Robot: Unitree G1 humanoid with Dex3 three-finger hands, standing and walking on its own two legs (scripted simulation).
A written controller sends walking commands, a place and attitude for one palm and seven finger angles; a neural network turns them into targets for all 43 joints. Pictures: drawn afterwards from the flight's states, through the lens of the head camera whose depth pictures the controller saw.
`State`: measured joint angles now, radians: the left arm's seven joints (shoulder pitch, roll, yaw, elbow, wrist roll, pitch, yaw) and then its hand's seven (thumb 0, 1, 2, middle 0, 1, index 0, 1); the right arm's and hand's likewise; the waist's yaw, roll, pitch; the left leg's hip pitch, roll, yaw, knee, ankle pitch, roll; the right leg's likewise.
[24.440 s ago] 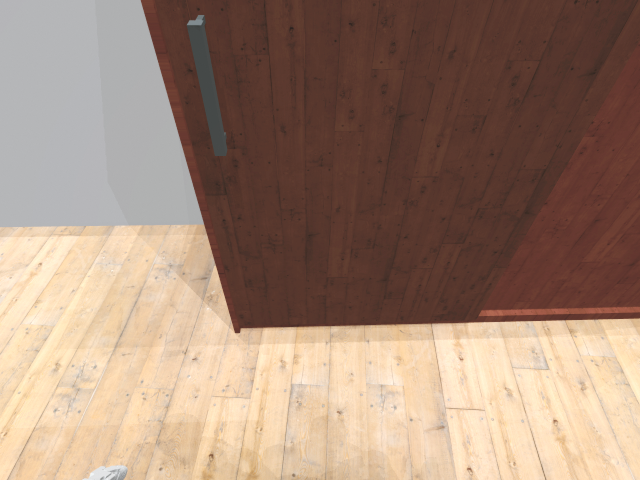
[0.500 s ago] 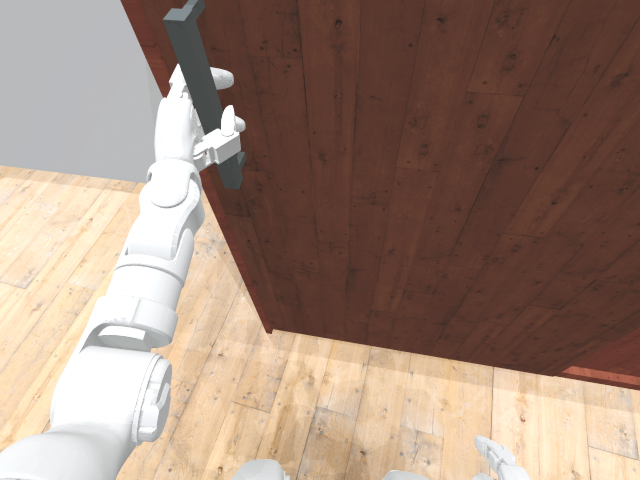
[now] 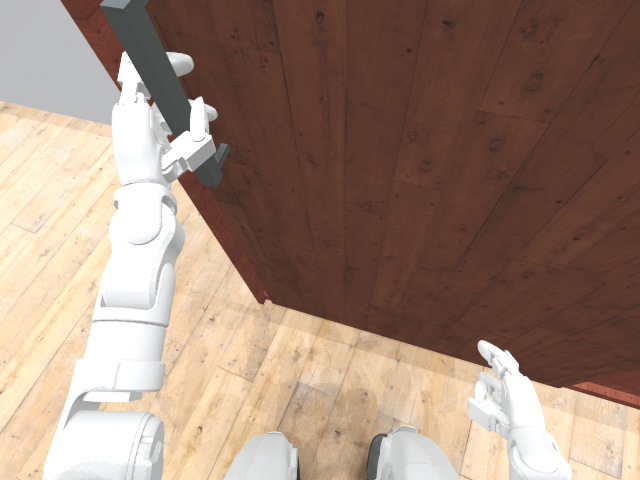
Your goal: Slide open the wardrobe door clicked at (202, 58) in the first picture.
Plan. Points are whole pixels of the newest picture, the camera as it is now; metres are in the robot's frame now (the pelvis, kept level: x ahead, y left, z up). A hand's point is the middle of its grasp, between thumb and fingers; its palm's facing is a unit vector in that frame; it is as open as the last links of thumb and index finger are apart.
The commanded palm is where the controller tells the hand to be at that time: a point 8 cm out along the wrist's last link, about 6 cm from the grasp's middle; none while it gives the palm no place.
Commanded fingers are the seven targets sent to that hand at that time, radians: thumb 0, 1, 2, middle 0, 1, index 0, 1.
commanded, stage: step sideways, sliding the door along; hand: left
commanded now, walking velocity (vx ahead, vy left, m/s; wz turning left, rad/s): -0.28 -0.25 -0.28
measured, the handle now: (186, 99) +0.47 +0.20 +0.15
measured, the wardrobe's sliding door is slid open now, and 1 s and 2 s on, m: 0.04 0.25 0.44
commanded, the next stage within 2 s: none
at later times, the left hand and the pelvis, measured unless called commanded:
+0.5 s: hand (291, 154) +0.40 +0.08 +0.15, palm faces +0.26 -0.96 -0.02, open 6.7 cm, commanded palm +0.36 +0.06 +0.15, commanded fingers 0.00 0.90 0.90 -0.45 -1.40 -0.45 -1.40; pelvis +0.05 -0.07 +0.00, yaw -2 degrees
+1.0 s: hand (405, 184) +0.38 -0.03 +0.15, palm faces +0.13 -0.99 -0.02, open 6.6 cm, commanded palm +0.35 -0.02 +0.15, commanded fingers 0.00 0.90 0.90 -0.45 -1.40 -0.45 -1.40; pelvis +0.04 -0.14 -0.01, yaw -7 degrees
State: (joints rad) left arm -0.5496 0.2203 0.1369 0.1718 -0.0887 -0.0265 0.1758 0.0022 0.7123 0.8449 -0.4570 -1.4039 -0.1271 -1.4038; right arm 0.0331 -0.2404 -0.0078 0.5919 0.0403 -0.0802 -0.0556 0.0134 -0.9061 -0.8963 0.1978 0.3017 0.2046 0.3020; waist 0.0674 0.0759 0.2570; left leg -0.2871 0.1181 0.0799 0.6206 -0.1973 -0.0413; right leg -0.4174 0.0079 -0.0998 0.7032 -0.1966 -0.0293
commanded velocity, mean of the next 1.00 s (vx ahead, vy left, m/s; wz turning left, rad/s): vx -0.28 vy -0.16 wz -0.20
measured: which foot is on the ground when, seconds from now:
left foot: down 0.00-0.24, up 0.26-0.42, down 0.44-0.78, up 0.80-0.98, down 1.00-1.00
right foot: up 0.00-0.22, down 0.24-0.42, up 0.44-0.74, down 0.76-1.00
